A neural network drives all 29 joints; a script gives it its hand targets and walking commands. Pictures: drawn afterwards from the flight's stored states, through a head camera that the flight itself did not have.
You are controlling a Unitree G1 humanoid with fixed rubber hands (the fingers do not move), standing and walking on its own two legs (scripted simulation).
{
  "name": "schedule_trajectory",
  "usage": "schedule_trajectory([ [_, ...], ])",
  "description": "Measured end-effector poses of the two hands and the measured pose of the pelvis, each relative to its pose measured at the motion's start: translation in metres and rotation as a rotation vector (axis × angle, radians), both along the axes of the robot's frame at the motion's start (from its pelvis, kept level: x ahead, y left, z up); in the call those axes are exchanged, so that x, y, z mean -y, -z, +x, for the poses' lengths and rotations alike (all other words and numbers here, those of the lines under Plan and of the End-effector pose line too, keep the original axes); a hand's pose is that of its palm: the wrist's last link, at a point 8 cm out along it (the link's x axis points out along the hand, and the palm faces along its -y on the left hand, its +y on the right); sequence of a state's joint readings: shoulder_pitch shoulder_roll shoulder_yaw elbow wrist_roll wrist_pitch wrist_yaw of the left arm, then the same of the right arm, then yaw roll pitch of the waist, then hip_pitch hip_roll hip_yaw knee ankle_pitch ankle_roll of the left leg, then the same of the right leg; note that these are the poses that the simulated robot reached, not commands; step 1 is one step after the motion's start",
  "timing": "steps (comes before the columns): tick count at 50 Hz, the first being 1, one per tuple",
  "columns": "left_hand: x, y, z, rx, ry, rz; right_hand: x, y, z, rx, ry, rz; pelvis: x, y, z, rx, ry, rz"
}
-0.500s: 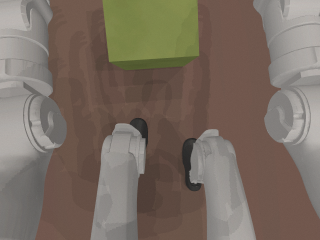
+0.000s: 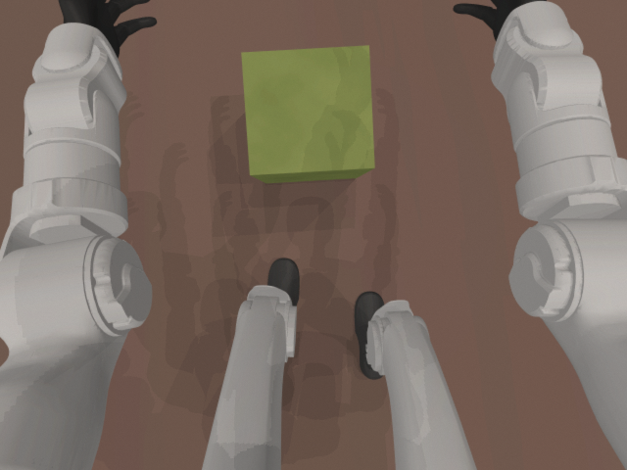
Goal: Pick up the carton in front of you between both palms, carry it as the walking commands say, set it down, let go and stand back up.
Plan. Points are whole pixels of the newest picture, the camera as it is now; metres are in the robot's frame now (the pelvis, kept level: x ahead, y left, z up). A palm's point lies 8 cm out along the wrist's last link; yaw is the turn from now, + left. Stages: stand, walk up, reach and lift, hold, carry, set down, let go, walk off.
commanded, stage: let go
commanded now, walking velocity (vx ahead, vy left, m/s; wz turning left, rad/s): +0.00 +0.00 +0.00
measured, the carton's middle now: (308, 126) +0.54 +0.07 -0.49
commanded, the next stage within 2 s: stand in 1.46 s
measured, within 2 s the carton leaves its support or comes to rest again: neither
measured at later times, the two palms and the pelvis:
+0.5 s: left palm (3, 160) +0.40 +0.28 +0.00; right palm (610, 134) +0.45 -0.16 +0.00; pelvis +0.05 +0.01 +0.11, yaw +2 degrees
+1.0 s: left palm out of the picture +0.23 +0.24 +0.09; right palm out of the picture +0.28 -0.23 +0.09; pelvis +0.09 -0.01 +0.16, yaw +3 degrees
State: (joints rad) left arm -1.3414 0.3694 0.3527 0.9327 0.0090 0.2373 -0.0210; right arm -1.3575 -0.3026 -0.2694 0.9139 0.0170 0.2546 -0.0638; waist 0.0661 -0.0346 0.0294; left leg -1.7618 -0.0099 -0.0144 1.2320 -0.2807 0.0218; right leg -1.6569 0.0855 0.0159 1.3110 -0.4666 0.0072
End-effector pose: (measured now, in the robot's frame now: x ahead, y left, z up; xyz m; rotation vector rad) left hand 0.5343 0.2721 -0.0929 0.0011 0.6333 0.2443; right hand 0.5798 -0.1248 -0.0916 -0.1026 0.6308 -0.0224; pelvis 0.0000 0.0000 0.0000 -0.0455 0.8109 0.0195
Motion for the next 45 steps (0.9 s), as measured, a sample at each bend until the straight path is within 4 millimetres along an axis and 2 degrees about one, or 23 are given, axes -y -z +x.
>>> schedule_trajectory([
  [6,0.001,-0.022,-0.009,-0.028,0.028,0.024,0.004,-0.024,-0.01,-0.019,-0.006,-0.03,-0.001,-0.029,0.006,0.016,-0.001,0.002],
  [10,0.001,-0.03,-0.027,-0.073,0.075,0.059,0.01,-0.035,-0.031,-0.047,-0.005,-0.077,-0.003,-0.05,0.015,0.044,-0.002,0.001],
  [17,-0.005,-0.055,-0.078,-0.133,0.136,0.092,0.02,-0.057,-0.086,-0.09,-0.002,-0.104,-0.009,-0.083,0.034,0.124,-0.006,0.005],
  [25,-0.007,-0.095,-0.134,-0.145,0.137,0.085,0.031,-0.093,-0.131,-0.096,-0.029,-0.1,-0.012,-0.11,0.05,0.22,-0.018,0.016],
  [39,0.016,-0.15,-0.246,-0.169,0.14,0.076,0.073,-0.149,-0.239,-0.133,-0.034,-0.099,-0.004,-0.145,0.069,0.517,-0.028,0.049],
  [45,0.027,-0.172,-0.284,-0.179,0.139,0.077,0.089,-0.169,-0.278,-0.138,-0.032,-0.094,0.001,-0.157,0.079,0.658,-0.025,0.066],
])
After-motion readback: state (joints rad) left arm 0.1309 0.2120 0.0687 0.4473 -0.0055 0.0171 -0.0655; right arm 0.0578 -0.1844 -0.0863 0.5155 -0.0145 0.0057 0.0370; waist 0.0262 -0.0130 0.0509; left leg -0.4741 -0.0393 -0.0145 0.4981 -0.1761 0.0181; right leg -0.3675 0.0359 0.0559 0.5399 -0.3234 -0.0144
